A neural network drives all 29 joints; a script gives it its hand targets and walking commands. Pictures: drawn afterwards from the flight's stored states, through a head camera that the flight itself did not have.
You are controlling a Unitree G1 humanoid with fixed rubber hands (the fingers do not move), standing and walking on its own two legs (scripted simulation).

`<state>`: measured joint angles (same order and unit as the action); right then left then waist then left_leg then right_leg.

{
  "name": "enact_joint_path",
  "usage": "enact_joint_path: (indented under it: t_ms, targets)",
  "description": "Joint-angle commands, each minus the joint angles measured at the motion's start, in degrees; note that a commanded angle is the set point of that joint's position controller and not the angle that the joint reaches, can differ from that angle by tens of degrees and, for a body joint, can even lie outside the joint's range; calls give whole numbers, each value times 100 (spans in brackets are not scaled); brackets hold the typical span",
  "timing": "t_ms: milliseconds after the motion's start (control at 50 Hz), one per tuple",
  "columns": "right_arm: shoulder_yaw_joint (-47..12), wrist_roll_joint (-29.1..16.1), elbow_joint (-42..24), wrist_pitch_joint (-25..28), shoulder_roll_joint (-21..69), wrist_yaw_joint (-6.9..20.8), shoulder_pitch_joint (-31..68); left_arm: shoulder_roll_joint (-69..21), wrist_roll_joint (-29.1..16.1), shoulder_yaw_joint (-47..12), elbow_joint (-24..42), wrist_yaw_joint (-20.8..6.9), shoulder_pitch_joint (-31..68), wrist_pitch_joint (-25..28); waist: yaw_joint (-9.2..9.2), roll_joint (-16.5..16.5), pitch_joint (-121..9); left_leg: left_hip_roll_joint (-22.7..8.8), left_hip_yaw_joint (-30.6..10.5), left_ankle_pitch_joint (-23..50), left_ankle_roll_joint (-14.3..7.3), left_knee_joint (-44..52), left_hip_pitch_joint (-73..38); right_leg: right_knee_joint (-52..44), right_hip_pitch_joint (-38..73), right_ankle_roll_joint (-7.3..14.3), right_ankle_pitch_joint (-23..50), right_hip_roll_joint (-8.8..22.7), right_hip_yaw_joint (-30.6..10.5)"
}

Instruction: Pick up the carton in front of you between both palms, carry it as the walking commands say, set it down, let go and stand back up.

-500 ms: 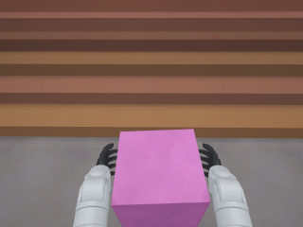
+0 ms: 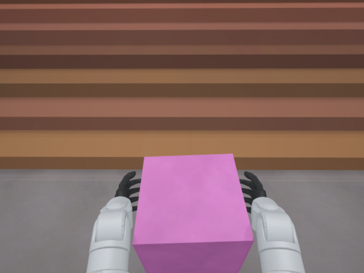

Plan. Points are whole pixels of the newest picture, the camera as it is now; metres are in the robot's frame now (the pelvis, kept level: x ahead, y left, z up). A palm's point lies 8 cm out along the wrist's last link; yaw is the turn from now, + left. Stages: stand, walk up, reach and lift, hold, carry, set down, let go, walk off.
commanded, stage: hold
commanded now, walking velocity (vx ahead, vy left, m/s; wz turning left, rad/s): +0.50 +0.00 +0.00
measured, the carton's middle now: (190, 220) +0.29 +0.00 -0.02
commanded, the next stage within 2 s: carry in 0.02 s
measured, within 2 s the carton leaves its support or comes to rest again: neither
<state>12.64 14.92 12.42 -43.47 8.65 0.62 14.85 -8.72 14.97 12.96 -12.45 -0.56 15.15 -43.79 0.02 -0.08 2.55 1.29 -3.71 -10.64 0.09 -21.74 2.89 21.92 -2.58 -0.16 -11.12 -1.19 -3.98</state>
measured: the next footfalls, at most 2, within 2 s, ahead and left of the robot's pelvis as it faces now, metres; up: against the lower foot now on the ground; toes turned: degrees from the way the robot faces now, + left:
right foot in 0.46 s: +0.17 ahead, -0.11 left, +0.00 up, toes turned -11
left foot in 0.82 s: +0.48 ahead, +0.13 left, +0.00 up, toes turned +11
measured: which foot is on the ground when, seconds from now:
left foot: down 0.00-0.48, up 0.50-0.80, down 0.82-1.00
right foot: down 0.00-0.24, up 0.26-0.44, down 0.46-0.82, up 0.84-1.00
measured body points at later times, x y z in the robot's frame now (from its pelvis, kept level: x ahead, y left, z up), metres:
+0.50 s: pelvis +0.13 +0.00 -0.01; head +0.09 +0.00 +0.44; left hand +0.41 +0.13 +0.09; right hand +0.38 -0.17 +0.09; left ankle +0.03 +0.12 -0.74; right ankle +0.14 -0.10 -0.75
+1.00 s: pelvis +0.42 +0.05 +0.00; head +0.41 +0.06 +0.45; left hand +0.67 +0.18 +0.07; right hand +0.64 -0.12 +0.07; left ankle +0.44 +0.12 -0.74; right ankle +0.34 -0.08 -0.66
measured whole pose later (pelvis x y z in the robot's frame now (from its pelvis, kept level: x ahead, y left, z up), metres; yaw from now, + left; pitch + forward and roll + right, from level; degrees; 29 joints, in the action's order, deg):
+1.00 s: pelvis +0.42 +0.05 +0.00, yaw -4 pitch +5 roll +0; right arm 2.9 -0.7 -29.2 -63.4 8.0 -9.1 -6.2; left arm -7.8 -0.4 2.3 29.0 9.3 -4.7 -64.6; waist 1.9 -0.7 -7.4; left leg -2.2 15.3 -11.7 -4.5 -24.7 18.2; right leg 64.1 -29.3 0.6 -17.0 6.0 4.4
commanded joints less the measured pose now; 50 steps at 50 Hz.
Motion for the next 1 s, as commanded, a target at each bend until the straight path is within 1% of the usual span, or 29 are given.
enact_joint_path:
  t_ms: [0, 40, 60, 120, 160, 200, 220, 240, 260, 280, 320, 360, 420, 440, 460, 480, 500, 540, 560, 640, 740, 780, 800, 820, 840, 860, 900, 920, 980]
  targets:
    - [-3153, -1381, -233, 169, 5107, 1263, 3193, -5151, -1404, -3162, 128, -1245, 3127, 166, 13, -29, -1591, -671, -55, -962, -49, 13, 469, -75, -579, 97, -920, 604, -134]
    - [-3264, -1554, -425, 154, 5129, 1236, 3237, -5164, -1540, -3310, 376, -1233, 3189, 149, -15, -85, -1359, -498, -129, -3090, -58, 125, 1148, -338, -1122, 138, -3119, 511, -294]
    - [-3348, -1610, -536, 142, 5168, 1225, 3341, -5204, -1593, -3380, 484, -1221, 3257, 138, -10, -147, -1294, -451, -13, -3024, -29, -57, 1269, -321, -1254, 152, -3155, 539, -306]
    - [-3664, -1817, -875, -48, 5151, 1133, 3128, -5177, -1791, -3690, 857, -1094, 2963, -41, -60, -445, -1986, -202, 490, -1446, 26, -938, 1137, -345, -1063, 383, -2285, 806, -637]
    - [-3916, -1973, -1258, -267, 5167, 1055, 3089, -5118, -1872, -3909, 1253, -984, 2853, -268, -30, -743, -1932, -30, 766, -1541, 59, -918, 1270, -600, -1221, 560, -2813, 1039, -965]
    - [-4052, -2094, -1590, -514, 5098, 973, 3122, -5053, -1967, -4056, 1617, -881, 2819, -524, -8, -512, -1697, -124, 674, -1745, 2, -392, 921, -380, -1814, 482, -2966, 913, -649]
    - [-4114, -2152, -1734, -641, 5058, 915, 3034, -5019, -2037, -4153, 1840, -820, 2819, -657, 24, -43, -1606, -516, 80, -2103, -129, 47, 635, 222, -2258, 329, -2692, 651, -200]
    - [-4130, -2159, -1847, -768, 4963, 842, 2850, -5001, -2108, -4232, 2033, -753, 2816, -798, 83, 882, -1580, -1268, -1152, -2778, -441, 669, 232, 1409, -2897, 110, -2124, 314, 386]
    - [-4112, -2114, -1918, -896, 4878, 754, 2586, -4930, -2177, -4296, 2187, -683, 2789, -943, 139, 1405, -1389, -1966, -2291, -2900, -826, 1174, -241, 2196, -3765, -21, -1759, 94, 855]
    - [-4118, -2088, -2102, -1017, 4790, 647, 2369, -4876, -2269, -4439, 2395, -615, 2780, -1079, 170, 1220, -1235, -2220, -2654, -2206, -1118, 1234, -294, 2301, -4080, 25, -1764, 320, 751]
    - [-4158, -2126, -2701, -1268, 4681, 414, 2160, -4837, -2413, -4586, 2710, -450, 2443, -1300, 139, 759, -1499, -2002, -1788, -1068, -1094, 940, -384, 1833, -3759, 48, -1775, 406, 771]
    - [-4271, -2257, -3228, -1506, 4657, 209, 1862, -4823, -2499, -4609, 3073, -260, 2008, -1524, 149, 905, -1784, -1622, -889, -410, -834, 776, -191, 1249, -2983, -10, -1166, 131, 1200]
    - [-4299, -2404, -3787, -1852, 4479, -75, 1246, -4631, -2395, -4338, 3504, 101, 1142, -1827, 73, 679, -2125, -1139, 211, -308, -518, -45, 817, 0, -812, -38, -158, -49, 1613]
    - [-4275, -2428, -3906, -1946, 4348, -173, 1018, -4552, -2326, -4215, 3616, 226, 882, -1919, 33, 416, -2344, -1009, 510, -293, -365, -673, 1690, -149, 452, 76, -146, 273, 1237]
    - [-4246, -2481, -4088, -2054, 4203, -265, 952, -4400, -2234, -4058, 3730, 366, 542, -2002, -106, -517, -2566, -698, 965, -897, -102, -1970, 2783, -656, 1473, 397, -1242, 1354, -309]
    - [-4269, -2582, -4430, -2169, 4088, -351, 1080, -4238, -2124, -3893, 3780, 505, 416, -2062, -157, -1681, -2271, -272, 1244, -1723, 39, -3068, 4429, -896, 2037, 1147, -1391, 2564, -2256]
    - [-4342, -2705, -4607, -2249, 4056, -419, 1211, -4234, -2080, -3767, 3969, 630, 359, -2111, -180, -1248, -1983, -555, 762, -2033, -64, -3660, 4804, -867, 1720, 1505, -738, 2844, -2593]
    - [-4222, -2793, -4618, -2276, 4044, -566, 1090, -4234, -2144, -3748, 4394, 821, 539, -2168, -144, -384, -1854, -845, 623, -1841, -87, -3966, 4884, -922, 1275, 1340, -386, 2553, -1816]
    - [-4099, -2753, -4584, -2260, 4008, -662, 935, -4169, -2200, -3787, 4530, 907, 601, -2175, -148, -262, -1805, -932, 633, -1537, -49, -3633, 4778, -1112, 1054, 1149, -578, 2414, -1393]
    - [-3636, -2335, -4413, -2092, 3705, -1037, 318, -3774, -2401, -3883, 4669, 1092, 492, -2057, -122, -612, -1530, -671, 1113, -406, 106, -2013, 3620, -1327, 202, 745, -109, 1742, 133]
    - [-3469, -2225, -4441, -1950, 3381, -1214, -64, -3457, -2567, -3987, 4714, 1138, 218, -1942, -117, -899, -1309, -375, 1673, 560, -58, -863, 2070, -916, -385, 463, 737, 1569, 883]
    - [-3489, -2259, -4448, -1941, 3301, -1199, -182, -3374, -2590, -4044, 4772, 1109, 153, -1951, -13, -672, -1636, -91, 2059, 236, -158, -739, 735, 310, -741, 231, 1551, 1253, 1447]
    - [-3485, -2269, -4436, -1946, 3249, -1188, -285, -3275, -2602, -4045, 4796, 1099, 79, -1963, 69, -398, -1972, -273, 1784, -123, -177, -744, -345, 1349, -1280, 83, 1505, 1022, 1639]
    - [-3487, -2255, -4465, -1955, 3134, -1192, -382, -3169, -2609, -4068, 4865, 1089, 31, -1997, 143, 691, -2179, -1681, -564, -1782, -560, 212, -1039, 2999, -2387, -196, 463, 615, 1634]
    - [-3594, -2314, -4482, -1956, 3170, -1164, -332, -3183, -2644, -4145, 4955, 1062, 55, -2029, 148, 1816, -2267, -2768, -2734, -1920, -1210, 1045, -1695, 4449, -3750, -250, -1596, 100, 1227]
    - [-3684, -2441, -4640, -1954, 3338, -1097, -364, -3301, -2693, -4260, 4980, 1018, 97, -2035, 133, 1360, -2179, -2755, -2633, -1308, -1270, 1100, -1402, 5106, -4041, -64, -1623, 521, 573]
    - [-3948, -2524, -4923, -1900, 3693, -936, 0, -3717, -2634, -4277, 4923, 884, 66, -1998, 114, 341, -2174, -2457, -1658, -493, -1094, 959, -690, 5193, -3927, 141, -1001, 941, 416]
    - [-4085, -2543, -5038, -1867, 3829, -857, 153, -3879, -2565, -4256, 4864, 825, 25, -1958, 87, 135, -2092, -2317, -1145, -373, -944, 1073, -281, 4855, -3738, 157, -660, 1057, 365]
    - [-4373, -2680, -5124, -1856, 3817, -666, 356, -3904, -2317, -4185, 4788, 779, -82, -1853, 58, 428, -1970, -1970, -125, -523, -724, 1336, 157, 3759, -3361, 101, -215, 941, 637]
